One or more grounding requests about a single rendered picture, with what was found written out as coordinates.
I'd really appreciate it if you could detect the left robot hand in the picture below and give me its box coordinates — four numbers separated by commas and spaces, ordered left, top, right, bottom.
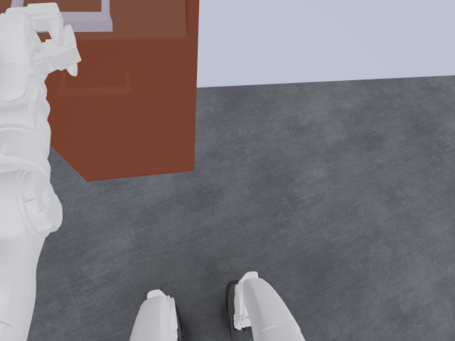
0, 2, 81, 82

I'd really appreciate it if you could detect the cabinet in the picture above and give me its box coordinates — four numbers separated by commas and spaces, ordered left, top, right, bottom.
40, 0, 199, 182

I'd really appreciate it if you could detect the right robot foot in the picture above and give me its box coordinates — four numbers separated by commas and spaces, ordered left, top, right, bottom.
225, 280, 247, 341

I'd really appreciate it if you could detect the drawer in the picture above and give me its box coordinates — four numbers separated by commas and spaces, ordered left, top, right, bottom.
0, 0, 186, 39

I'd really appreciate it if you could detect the robot left forearm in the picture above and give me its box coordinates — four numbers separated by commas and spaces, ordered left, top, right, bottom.
0, 63, 51, 181

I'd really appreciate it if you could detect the right robot thigh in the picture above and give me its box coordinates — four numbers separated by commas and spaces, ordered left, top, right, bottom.
235, 278, 305, 341

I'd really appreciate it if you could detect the handle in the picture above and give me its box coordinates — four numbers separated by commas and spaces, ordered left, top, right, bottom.
57, 86, 133, 102
5, 0, 112, 33

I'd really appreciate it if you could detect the robot left upper arm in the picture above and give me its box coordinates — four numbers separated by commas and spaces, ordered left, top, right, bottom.
0, 169, 63, 341

